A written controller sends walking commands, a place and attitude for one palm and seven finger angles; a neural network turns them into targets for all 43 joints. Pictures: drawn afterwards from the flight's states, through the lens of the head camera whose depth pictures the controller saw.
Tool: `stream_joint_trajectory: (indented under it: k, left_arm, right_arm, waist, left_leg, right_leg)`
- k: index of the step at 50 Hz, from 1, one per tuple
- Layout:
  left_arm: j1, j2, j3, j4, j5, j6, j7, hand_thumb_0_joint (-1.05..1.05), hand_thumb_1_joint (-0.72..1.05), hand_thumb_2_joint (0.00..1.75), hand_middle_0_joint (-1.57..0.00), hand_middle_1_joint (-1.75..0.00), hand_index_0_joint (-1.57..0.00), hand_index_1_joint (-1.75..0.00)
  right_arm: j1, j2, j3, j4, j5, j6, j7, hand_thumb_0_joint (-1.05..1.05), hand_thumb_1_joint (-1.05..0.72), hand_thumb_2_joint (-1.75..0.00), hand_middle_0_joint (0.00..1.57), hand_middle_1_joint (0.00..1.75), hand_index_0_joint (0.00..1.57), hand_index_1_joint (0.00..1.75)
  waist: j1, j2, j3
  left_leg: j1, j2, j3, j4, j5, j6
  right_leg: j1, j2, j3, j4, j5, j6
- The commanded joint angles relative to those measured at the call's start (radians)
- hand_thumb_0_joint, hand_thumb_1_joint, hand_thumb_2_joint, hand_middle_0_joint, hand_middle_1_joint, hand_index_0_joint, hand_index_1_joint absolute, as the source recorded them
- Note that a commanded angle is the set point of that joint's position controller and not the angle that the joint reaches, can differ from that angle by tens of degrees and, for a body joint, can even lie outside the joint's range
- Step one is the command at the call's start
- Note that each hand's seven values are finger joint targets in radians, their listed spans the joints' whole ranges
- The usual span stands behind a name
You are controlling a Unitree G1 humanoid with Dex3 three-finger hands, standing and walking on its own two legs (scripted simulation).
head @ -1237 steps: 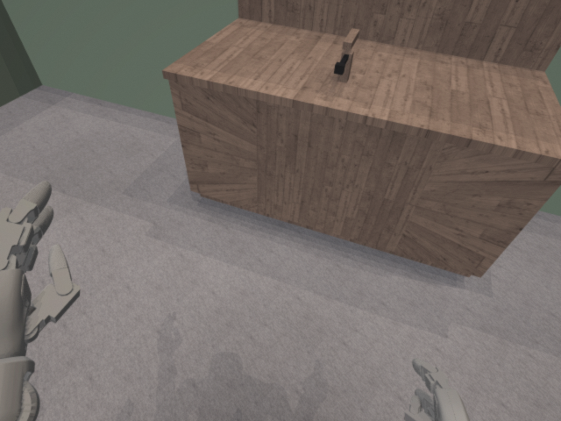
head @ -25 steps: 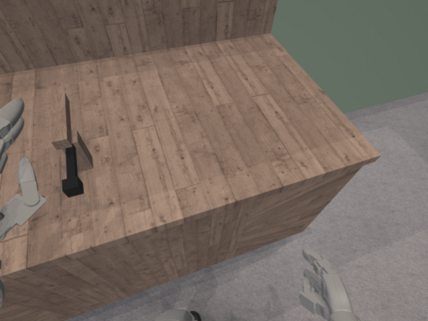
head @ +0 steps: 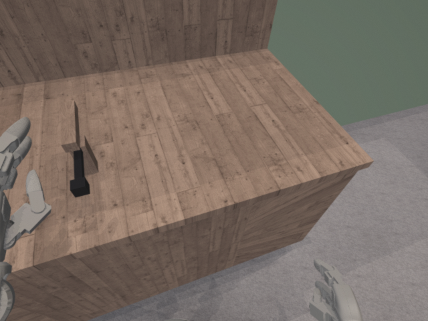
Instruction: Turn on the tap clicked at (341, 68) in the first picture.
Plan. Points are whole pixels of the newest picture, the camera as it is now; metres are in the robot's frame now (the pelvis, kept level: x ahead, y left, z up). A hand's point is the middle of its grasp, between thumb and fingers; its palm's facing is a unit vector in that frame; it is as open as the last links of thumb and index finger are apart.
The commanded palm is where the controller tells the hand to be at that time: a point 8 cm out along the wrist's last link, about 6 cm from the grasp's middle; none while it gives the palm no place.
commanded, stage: look again from close up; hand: left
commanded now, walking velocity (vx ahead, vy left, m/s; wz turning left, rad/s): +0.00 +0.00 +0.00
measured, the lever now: (80, 187) +0.35 +0.30 +0.02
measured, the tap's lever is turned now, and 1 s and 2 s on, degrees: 0 0 0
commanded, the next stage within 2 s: turn the palm inward beside the body in 0.06 s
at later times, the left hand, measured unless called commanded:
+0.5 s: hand (70, 247) +0.19 +0.22 +0.12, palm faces +0.32 -0.85 -0.41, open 7.4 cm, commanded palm +0.15 +0.27 +0.17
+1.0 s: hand (84, 240) +0.19 +0.19 +0.15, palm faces +0.49 -0.83 -0.27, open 7.4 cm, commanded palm +0.14 +0.23 +0.15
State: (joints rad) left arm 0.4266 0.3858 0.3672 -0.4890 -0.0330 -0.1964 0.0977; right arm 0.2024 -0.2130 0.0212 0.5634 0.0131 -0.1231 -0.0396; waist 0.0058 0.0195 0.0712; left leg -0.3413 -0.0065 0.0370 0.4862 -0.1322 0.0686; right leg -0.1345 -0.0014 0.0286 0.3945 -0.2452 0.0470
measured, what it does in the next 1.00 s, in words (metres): shifts its weight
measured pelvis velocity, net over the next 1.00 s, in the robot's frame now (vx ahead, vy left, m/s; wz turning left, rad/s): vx -0.02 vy -0.09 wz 0.02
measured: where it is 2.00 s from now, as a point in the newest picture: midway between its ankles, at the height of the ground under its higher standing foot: outside the picture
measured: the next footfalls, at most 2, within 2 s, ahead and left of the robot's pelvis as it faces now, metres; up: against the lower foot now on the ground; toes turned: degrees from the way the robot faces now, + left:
none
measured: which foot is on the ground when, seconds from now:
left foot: down 0.00-1.00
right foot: down 0.00-1.00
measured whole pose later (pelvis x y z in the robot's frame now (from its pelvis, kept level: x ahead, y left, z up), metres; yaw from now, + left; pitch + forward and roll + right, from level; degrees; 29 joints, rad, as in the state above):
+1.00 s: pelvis -0.02 -0.09 -0.04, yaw +1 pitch -3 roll -2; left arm 0.30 0.37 0.39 -0.27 -0.18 -0.07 0.06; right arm 0.23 -0.25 0.02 0.69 0.00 -0.20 -0.10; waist 0.06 0.09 -0.05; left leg -0.49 0.02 -0.13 0.80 -0.27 -0.03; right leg -0.31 0.09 -0.09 0.80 -0.44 -0.08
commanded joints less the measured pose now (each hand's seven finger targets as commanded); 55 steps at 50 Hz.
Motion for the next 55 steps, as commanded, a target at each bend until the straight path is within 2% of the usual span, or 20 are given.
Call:
stream_joint_trajectory:
  k: [1,7,8,9,10,11,13,15,17,19,22,23,27,31,36,42,43,45,51,55]
  left_arm:
    - [-0.020,0.139,0.108,-0.167,-0.014,-0.060,0.007,0.00,0.90,0.90,-0.20,-0.30,-0.20,-0.30]
    - [-0.070,0.134,0.084,-0.167,-0.013,-0.054,0.001,0.00,0.90,0.90,-0.20,-0.30,-0.20,-0.30]
    - [-1.026,1.051,0.434,-0.553,0.048,-0.231,0.040,0.00,0.90,0.90,-0.20,-0.30,-0.20,-0.30]
    - [-0.688,0.513,0.337,0.060,0.164,-0.034,-0.013,0.00,0.90,0.90,-0.20,-0.30,-0.20,-0.30]
    - [-0.464,0.288,0.155,0.123,0.077,0.006,-0.024,0.00,0.90,0.90,-0.20,-0.30,-0.20,-0.30]
    - [-0.370,0.255,0.184,-0.004,0.036,0.014,-0.037,0.00,0.90,0.90,-0.20,-0.30,-0.20,-0.30]
    - [-0.173,0.070,0.089,0.055,-0.123,0.111,-0.119,0.00,0.90,0.90,-0.20,-0.30,-0.20,-0.30]
    - [-0.163,0.088,0.050,-0.003,-0.156,0.192,-0.163,0.00,0.90,0.90,-0.20,-0.30,-0.20,-0.30]
    - [-0.194,0.113,0.002,-0.020,-0.085,0.237,-0.156,0.00,0.90,0.90,-0.20,-0.30,-0.20,-0.30]
    - [-0.202,0.189,0.047,-0.085,0.000,0.223,-0.106,0.00,0.90,0.90,-0.20,-0.30,-0.20,-0.30]
    - [-0.267,0.231,0.134,-0.175,0.021,0.095,-0.020,0.00,0.90,0.90,-0.20,-0.30,-0.20,-0.30]
    - [-0.336,0.304,0.201,-0.226,0.007,0.044,0.013,0.00,0.90,0.90,-0.20,-0.30,-0.20,-0.30]
    - [-0.439,0.231,0.163,-0.129,-0.020,-0.061,0.069,0.00,0.90,0.90,-0.20,-0.30,-0.20,-0.30]
    - [-0.494,0.207,0.057,0.074,-0.029,0.058,0.007,0.00,0.90,0.90,-0.20,-0.30,-0.20,-0.30]
    - [-0.527,0.233,-0.002,0.130,-0.083,0.271,-0.105,0.00,0.90,0.90,-0.20,-0.30,-0.20,-0.30]
    - [-0.399,0.261,0.167,0.036,-0.130,0.105,-0.052,0.00,0.90,0.90,-0.20,-0.30,-0.20,-0.30]
    - [-0.389,0.311,0.222,0.042,-0.135,0.078,-0.036,0.00,0.90,0.90,-0.20,-0.30,-0.20,-0.30]
    - [-0.377,0.271,0.206,0.006,-0.141,0.037,-0.014,0.00,0.90,0.90,-0.20,-0.30,-0.20,-0.30]
    - [-0.233,0.202,0.123,0.045,-0.168,0.128,-0.031,0.00,0.90,0.90,-0.20,-0.30,-0.20,-0.30]
    - [-0.187,0.168,0.105,-0.055,-0.176,0.130,-0.049,0.00,0.90,0.90,-0.20,-0.30,-0.20,-0.30]
  right_arm:
    - [-0.078,-0.124,-0.046,-0.151,0.006,-0.052,-0.008,0.00,-0.90,-0.90,0.20,0.30,0.20,0.30]
    - [-0.085,-0.123,-0.046,-0.149,0.010,-0.054,-0.010,0.00,-0.90,-0.90,0.20,0.30,0.20,0.30]
    - [0.052,-0.188,0.114,-0.254,0.066,-0.053,-0.094,0.00,-0.90,-0.90,0.20,0.30,0.20,0.30]
    - [-0.098,-0.134,-0.049,-0.129,-0.085,-0.091,-0.050,0.00,-0.90,-0.90,0.20,0.30,0.20,0.30]
    - [-0.094,-0.121,-0.023,-0.116,-0.066,-0.101,0.019,0.00,-0.90,-0.90,0.20,0.30,0.20,0.30]
    - [-0.040,-0.180,-0.057,-0.103,-0.069,-0.087,0.027,0.00,-0.90,-0.90,0.20,0.30,0.20,0.30]
    - [-0.105,-0.162,-0.057,-0.092,-0.015,-0.092,0.024,0.00,-0.90,-0.90,0.20,0.30,0.20,0.30]
    - [-0.157,-0.163,-0.040,-0.087,0.005,-0.087,0.030,0.00,-0.90,-0.90,0.20,0.30,0.20,0.30]
    - [-0.198,-0.156,-0.018,-0.114,0.016,-0.073,0.036,0.00,-0.90,-0.90,0.20,0.30,0.20,0.30]
    - [-0.217,-0.152,-0.014,-0.143,0.003,-0.060,0.031,0.00,-0.90,-0.90,0.20,0.30,0.20,0.30]
    - [-0.237,-0.134,-0.015,-0.141,-0.031,-0.051,0.012,0.00,-0.90,-0.90,0.20,0.30,0.20,0.30]
    - [-0.231,-0.127,-0.017,-0.125,-0.032,-0.055,0.002,0.00,-0.90,-0.90,0.20,0.30,0.20,0.30]
    - [-0.217,-0.106,-0.018,-0.057,-0.037,-0.076,-0.009,0.00,-0.90,-0.90,0.20,0.30,0.20,0.30]
    - [-0.223,-0.126,-0.006,-0.038,-0.027,-0.070,-0.040,0.00,-0.90,-0.90,0.20,0.30,0.20,0.30]
    - [-0.239,-0.134,0.002,-0.086,0.008,-0.062,-0.090,0.00,-0.90,-0.90,0.20,0.30,0.20,0.30]
    - [-0.210,-0.114,-0.017,-0.076,-0.010,-0.115,-0.071,0.00,-0.90,-0.90,0.20,0.30,0.20,0.30]
    - [-0.212,-0.117,-0.023,-0.063,-0.009,-0.123,-0.067,0.00,-0.90,-0.90,0.20,0.30,0.20,0.30]
    - [-0.201,-0.108,-0.026,-0.067,-0.012,-0.139,-0.059,0.00,-0.90,-0.90,0.20,0.30,0.20,0.30]
    - [-0.198,-0.129,-0.025,-0.075,0.001,-0.162,-0.081,0.00,-0.90,-0.90,0.20,0.30,0.20,0.30]
    - [-0.161,-0.135,-0.023,-0.084,-0.001,-0.205,-0.090,0.00,-0.90,-0.90,0.20,0.30,0.20,0.30]
  waist:
    - [0.006,0.052,-0.151]
    - [0.002,0.040,-0.127]
    - [-0.049,0.186,-0.102]
    - [0.099,0.097,-0.338]
    - [0.005,0.008,-0.267]
    - [0.032,0.046,-0.416]
    - [0.083,0.154,-0.382]
    - [0.101,0.181,-0.236]
    - [0.078,0.122,-0.090]
    - [0.054,0.060,-0.062]
    - [0.032,-0.027,-0.156]
    - [0.039,0.003,-0.184]
    - [0.025,0.158,-0.218]
    - [0.019,0.196,-0.167]
    - [0.045,0.068,-0.132]
    - [0.078,-0.085,-0.152]
    - [0.092,-0.048,-0.149]
    - [0.089,0.025,-0.169]
    - [0.074,0.007,-0.081]
    - [0.067,-0.034,-0.126]
  left_leg:
    - [0.167,0.119,-0.143,-0.134,-0.229,-0.037]
    - [0.171,0.119,-0.143,-0.140,-0.238,-0.037]
    - [0.043,0.033,-0.126,-0.175,-0.268,0.001]
    - [0.272,0.062,-0.091,-0.048,0.036,-0.054]
    - [0.305,0.060,-0.128,-0.043,0.232,-0.121]
    - [0.449,0.091,-0.148,-0.029,0.318,-0.126]
    - [0.490,0.084,-0.154,-0.070,0.163,-0.140]
    - [0.340,0.059,-0.119,-0.077,-0.061,-0.108]
    - [0.178,0.042,-0.111,-0.094,-0.225,-0.085]
    - [0.124,0.038,-0.111,-0.085,-0.280,-0.071]
    - [0.122,0.028,-0.123,-0.019,-0.336,-0.061]
    - [0.132,0.028,-0.124,-0.010,-0.359,-0.065]
    - [0.129,0.016,-0.117,0.069,-0.428,-0.080]
    - [0.051,-0.010,-0.106,0.111,-0.454,-0.071]
    - [-0.001,-0.017,-0.081,0.173,-0.325,-0.063]
    - [-0.074,0.009,-0.112,0.277,-0.235,-0.079]
    - [-0.085,0.009,-0.111,0.291,-0.232,-0.083]
    - [-0.083,0.010,-0.110,0.296,-0.221,-0.080]
    - [-0.111,0.012,-0.115,0.295,-0.208,-0.073]
    - [-0.049,0.011,-0.110,0.256,-0.123,-0.048]
  right_leg:
    - [-0.094,-0.038,-0.008,-0.072,0.050,-0.069]
    - [-0.115,-0.042,0.007,-0.077,0.032,-0.070]
    - [0.061,0.044,-0.020,0.008,-0.048,0.008]
    - [-0.086,-0.008,-0.064,0.119,0.130,-0.090]
    - [-0.194,0.065,-0.135,0.097,0.088,-0.080]
    - [-0.214,0.059,-0.116,0.122,0.099,-0.075]
    - [-0.213,0.042,-0.101,0.126,0.035,-0.076]
    - [-0.203,0.016,-0.131,0.092,0.078,-0.088]
    - [-0.227,0.020,-0.147,0.092,0.036,-0.089]
    - [-0.244,0.031,-0.151,0.108,-0.014,-0.088]
    - [-0.297,0.041,-0.149,0.154,-0.112,-0.071]
    - [-0.311,0.049,-0.140,0.159,-0.136,-0.069]
    - [-0.366,0.040,-0.124,0.189,-0.200,-0.071]
    - [-0.381,0.016,-0.097,0.175,-0.242,-0.073]
    - [-0.340,-0.028,0.011,0.061,-0.387,-0.068]
    - [-0.322,-0.065,0.094,0.040,-0.430,-0.057]
    - [-0.321,-0.068,0.113,0.042,-0.427,-0.057]
    - [-0.307,-0.078,0.117,0.057,-0.390,-0.060]
    - [-0.319,-0.127,0.173,0.022,-0.295,-0.041]
    - [-0.292,-0.091,0.085,0.085,-0.007,-0.040]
